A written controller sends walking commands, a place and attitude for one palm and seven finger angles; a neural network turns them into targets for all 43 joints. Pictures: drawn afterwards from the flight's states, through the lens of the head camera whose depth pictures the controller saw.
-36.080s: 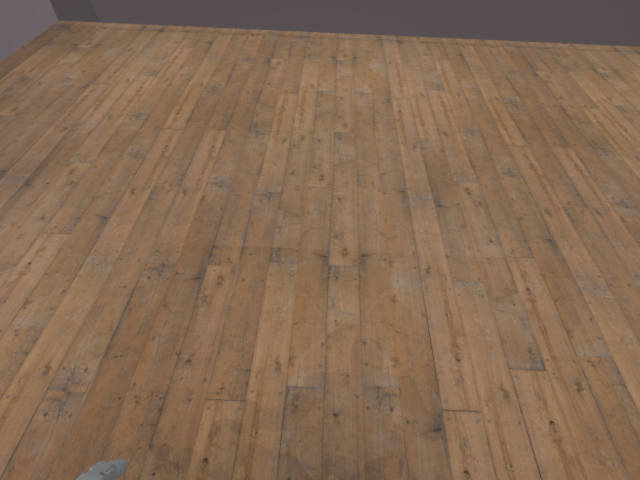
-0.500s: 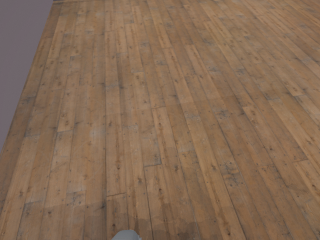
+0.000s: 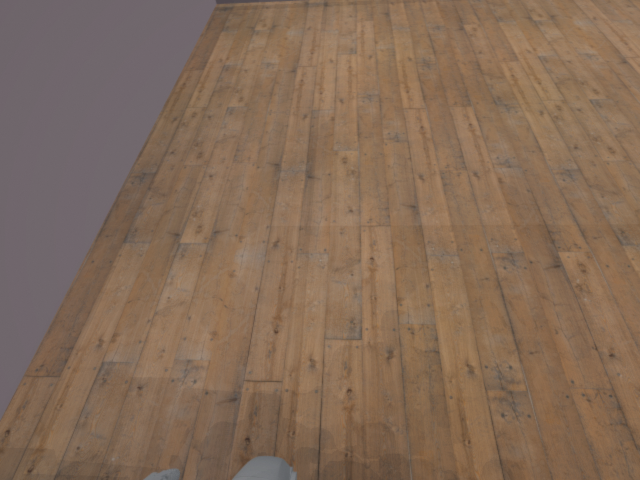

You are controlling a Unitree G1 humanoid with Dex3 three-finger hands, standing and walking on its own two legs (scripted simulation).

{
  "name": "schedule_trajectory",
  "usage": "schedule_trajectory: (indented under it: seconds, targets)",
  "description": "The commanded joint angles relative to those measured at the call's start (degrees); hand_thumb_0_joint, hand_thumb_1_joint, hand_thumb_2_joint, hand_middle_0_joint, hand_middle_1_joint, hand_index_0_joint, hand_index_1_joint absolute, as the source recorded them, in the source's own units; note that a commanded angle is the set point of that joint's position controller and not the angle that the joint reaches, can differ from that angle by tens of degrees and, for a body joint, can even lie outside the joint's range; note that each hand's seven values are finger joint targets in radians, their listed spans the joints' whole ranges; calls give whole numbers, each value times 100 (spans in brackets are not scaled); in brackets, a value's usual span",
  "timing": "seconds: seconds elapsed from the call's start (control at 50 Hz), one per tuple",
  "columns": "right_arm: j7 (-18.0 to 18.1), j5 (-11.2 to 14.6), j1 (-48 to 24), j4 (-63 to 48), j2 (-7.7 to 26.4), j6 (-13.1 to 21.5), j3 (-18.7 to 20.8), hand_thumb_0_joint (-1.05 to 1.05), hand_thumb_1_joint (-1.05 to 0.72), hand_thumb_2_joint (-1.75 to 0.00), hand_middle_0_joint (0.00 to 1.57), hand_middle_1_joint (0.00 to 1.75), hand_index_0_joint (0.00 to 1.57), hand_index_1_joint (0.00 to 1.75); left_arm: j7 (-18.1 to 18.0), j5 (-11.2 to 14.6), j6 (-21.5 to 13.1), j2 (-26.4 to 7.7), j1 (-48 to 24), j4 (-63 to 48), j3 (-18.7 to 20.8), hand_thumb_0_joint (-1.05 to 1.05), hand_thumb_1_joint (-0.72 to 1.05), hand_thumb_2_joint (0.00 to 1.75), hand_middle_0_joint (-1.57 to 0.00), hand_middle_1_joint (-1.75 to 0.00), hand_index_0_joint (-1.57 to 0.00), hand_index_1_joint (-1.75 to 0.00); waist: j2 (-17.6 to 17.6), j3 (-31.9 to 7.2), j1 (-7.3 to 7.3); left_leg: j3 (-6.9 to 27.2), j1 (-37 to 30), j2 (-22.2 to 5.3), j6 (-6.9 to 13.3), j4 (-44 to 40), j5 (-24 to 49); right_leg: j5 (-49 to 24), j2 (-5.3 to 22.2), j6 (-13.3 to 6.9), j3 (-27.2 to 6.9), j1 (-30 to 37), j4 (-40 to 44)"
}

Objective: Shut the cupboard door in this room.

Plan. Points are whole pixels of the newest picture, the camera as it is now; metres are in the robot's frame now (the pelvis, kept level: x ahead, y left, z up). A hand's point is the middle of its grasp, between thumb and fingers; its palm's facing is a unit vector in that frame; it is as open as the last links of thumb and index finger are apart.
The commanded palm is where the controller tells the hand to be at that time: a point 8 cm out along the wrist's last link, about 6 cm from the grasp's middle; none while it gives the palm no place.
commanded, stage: turn or walk to find it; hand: left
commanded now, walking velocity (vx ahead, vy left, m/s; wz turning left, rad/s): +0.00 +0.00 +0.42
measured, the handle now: out of the picture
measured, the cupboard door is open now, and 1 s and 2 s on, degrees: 88 80 77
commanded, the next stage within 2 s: none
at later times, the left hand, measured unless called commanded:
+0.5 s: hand out of the picture -0.02 +0.21 -0.17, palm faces +0.29 -0.94 -0.16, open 7.2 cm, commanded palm none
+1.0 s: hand out of the picture -0.02 +0.18 -0.15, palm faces +0.43 -0.87 -0.25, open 7.4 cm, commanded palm none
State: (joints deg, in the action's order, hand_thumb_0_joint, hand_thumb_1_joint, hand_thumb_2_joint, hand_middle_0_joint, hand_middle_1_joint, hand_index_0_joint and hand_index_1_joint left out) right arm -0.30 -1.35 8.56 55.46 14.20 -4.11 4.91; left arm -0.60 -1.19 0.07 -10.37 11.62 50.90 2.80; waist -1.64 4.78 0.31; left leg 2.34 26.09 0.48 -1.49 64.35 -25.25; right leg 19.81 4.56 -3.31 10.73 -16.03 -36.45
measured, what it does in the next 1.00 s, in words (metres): steps on the spot, turning left: left foot, then right foot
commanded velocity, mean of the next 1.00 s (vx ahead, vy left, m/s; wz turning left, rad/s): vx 0.00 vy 0.00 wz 0.42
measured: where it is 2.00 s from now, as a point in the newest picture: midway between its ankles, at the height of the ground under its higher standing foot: outside the picture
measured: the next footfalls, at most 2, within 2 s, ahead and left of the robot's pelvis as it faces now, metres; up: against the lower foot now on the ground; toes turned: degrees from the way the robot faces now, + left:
left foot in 0.38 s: +0.00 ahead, +0.13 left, +0.00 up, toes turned +16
right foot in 0.76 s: +0.08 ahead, -0.11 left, +0.00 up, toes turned +13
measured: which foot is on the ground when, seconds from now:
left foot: up 0.00-0.36, down 0.38-0.76, up 0.78-1.00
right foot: down 0.00-0.38, up 0.40-0.74, down 0.76-1.00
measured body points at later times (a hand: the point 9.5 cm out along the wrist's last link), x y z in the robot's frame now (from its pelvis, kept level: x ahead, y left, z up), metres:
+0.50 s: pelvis -0.01 +0.02 +0.00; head +0.02 +0.05 +0.45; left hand -0.03 +0.26 -0.16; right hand +0.16 -0.17 -0.13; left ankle -0.04 +0.12 -0.73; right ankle -0.01 -0.10 -0.67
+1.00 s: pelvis -0.01 -0.02 +0.01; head +0.03 -0.02 +0.46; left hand -0.05 +0.23 -0.13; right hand +0.14 -0.24 -0.15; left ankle -0.09 +0.10 -0.66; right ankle +0.04 -0.12 -0.73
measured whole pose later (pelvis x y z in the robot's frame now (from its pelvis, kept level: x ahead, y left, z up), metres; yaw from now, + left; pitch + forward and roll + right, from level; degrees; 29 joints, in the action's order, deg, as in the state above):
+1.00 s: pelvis -0.01 -0.02 +0.01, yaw +26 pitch -1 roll +2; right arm -1.0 -1.2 11.6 56.7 13.8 -4.6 4.6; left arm -0.8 -1.5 0.7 -10.7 11.6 52.4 2.3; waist 0.0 5.2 -0.8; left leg -0.2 25.3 -1.1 -2.8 59.5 -24.7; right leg 16.4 6.8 -0.5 10.9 -13.4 -30.9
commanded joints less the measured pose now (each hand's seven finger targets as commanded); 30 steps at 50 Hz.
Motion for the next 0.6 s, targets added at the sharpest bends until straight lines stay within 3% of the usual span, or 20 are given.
schedule_trajectory:
  seconds: [0.0, 0.12, 0.2, 0.26, 0.3, 0.32, 0.34, 0.36, 0.38, 0.4, 0.46, 0.5, 0.58]
  targets:
    - [-83, 35, -5, -369, 263, 112, 33, 0, -90, -90, 20, 30, 20, 30, -134, -25, -115, -952, 110, -261, 199, 0, 90, 90, -20, -30, -20, -30, 892, -291, -5, 39, 405, -262, -131, 512, 362, -1817, 1528, -235, -1112, 446, 1898]
    - [-69, 62, -420, -421, 198, 145, -107, 0, -90, -90, 20, 30, 20, 30, -115, -28, -118, -1164, 824, 81, 208, 0, 90, 90, -20, -30, -20, -30, 863, -686, 301, -297, 331, -224, -194, -887, -7, -3409, 1646, -414, -800, 1548, 1575]
    - [-57, 104, -552, -435, 168, 184, -171, 0, -90, -90, 20, 30, 20, 30, -111, -43, -87, -1234, 907, 254, 220, 0, 90, 90, -20, -30, -20, -30, 1059, -716, 357, -501, -83, -246, -109, -1680, -142, -3612, 1755, -493, -690, 1530, 1446]
    - [-54, 112, -404, -447, 165, 232, -182, 0, -90, -90, 20, 30, 20, 30, -103, -50, -70, -1318, 797, 213, 254, 0, 90, 90, -20, -30, -20, -30, 1208, -739, 260, -689, -452, -219, -34, -2351, -3, -3456, 1795, -438, -549, 1393, 1305]
    - [-55, 102, -203, -394, 192, 270, -165, 0, -90, -90, 20, 30, 20, 30, -95, -31, -60, -1319, 689, 239, 266, 0, 90, 90, -20, -30, -20, -30, 1146, -804, 129, -777, -922, -246, 8, -3113, 519, -3158, 1738, -226, -328, 1224, 988]
    - [-54, 83, -16, -365, 275, 310, -135, 0, -90, -90, 20, 30, 20, 30, -86, 7, -43, -1275, 653, 223, 284, 0, 90, 90, -20, -30, -20, -30, 970, -841, 4, -799, -1464, -305, 68, -3718, 1109, -2805, 1642, -12, -136, 849, 657]
    - [-48, 62, 192, -370, 575, 359, -50, 0, -90, -90, 20, 30, 20, 30, -67, 31, -11, -1140, 647, 117, 273, 0, 90, 90, -20, -30, -20, -30, 214, -969, -138, -71, -2290, -819, 329, -4125, 2173, -1965, 1281, 324, 121, 22, -86]
    - [-6, 22, 491, -384, 1081, 383, 70, 0, -90, -90, 20, 30, 20, 30, -42, 73, 14, -766, 556, -76, 192, 0, 90, 90, -20, -30, -20, -30, -1335, -926, -276, 1576, -2903, -2112, 1063, -4333, 4221, 714, 499, 760, 327, -1298, -1175]
    - [67, 40, 721, -261, 1198, 339, 109, 0, -90, -90, 20, 30, 20, 30, -83, 18, 83, -663, 105, -220, 92, 0, 90, 90, -20, -30, -20, -30, -1413, -819, -448, 1828, -2600, -2494, 1547, -4545, 4607, 1935, 307, 792, -204, -1517, -2021]
    - [120, 36, 603, -253, 1096, 346, 105, 0, -90, -90, 20, 30, 20, 30, -90, 21, 133, -699, -114, -219, 126, 0, 90, 90, -20, -30, -20, -30, -1133, -637, -384, 1711, -2246, -2332, 1551, -4556, 4161, 1700, 335, 769, -624, -1561, -2422]
    - [159, 13, -33, -407, 742, 382, 9, 0, -90, -90, 20, 30, 20, 30, 0, 37, 139, -592, 75, 34, 180, 0, 90, 90, -20, -30, -20, -30, -647, -369, -51, 902, -1753, -1635, 1188, -4499, 3508, 823, 260, 797, -774, -1376, -2481]
    - [150, 26, -24, -413, 720, 400, 6, 0, -90, -90, 20, 30, 20, 30, 21, 43, 147, -562, 160, 77, 181, 0, 90, 90, -20, -30, -20, -30, -549, -442, -12, 712, -1728, -1434, 1071, -4551, 3319, 598, 184, 813, -745, -1233, -2269]
    - [121, 4, 154, -372, 720, 368, 71, 0, -90, -90, 20, 30, 20, 30, -1, 52, 155, -507, -56, -34, 155, 0, 90, 90, -20, -30, -20, -30, -669, -474, -121, 881, -1762, -1379, 1106, -4481, 3287, 626, 41, 844, -700, -1013, -1457]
